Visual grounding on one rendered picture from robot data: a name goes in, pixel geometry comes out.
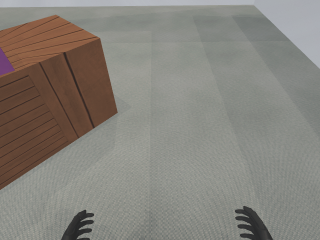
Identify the robot right hand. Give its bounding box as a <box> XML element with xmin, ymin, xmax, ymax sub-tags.
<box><xmin>235</xmin><ymin>206</ymin><xmax>273</xmax><ymax>240</ymax></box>

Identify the carton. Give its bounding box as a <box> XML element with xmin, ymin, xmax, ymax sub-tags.
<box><xmin>0</xmin><ymin>47</ymin><xmax>15</xmax><ymax>76</ymax></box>

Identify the pedestal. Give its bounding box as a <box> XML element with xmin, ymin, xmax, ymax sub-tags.
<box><xmin>0</xmin><ymin>15</ymin><xmax>118</xmax><ymax>190</ymax></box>

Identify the robot left hand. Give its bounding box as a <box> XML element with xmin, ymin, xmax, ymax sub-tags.
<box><xmin>61</xmin><ymin>209</ymin><xmax>94</xmax><ymax>240</ymax></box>

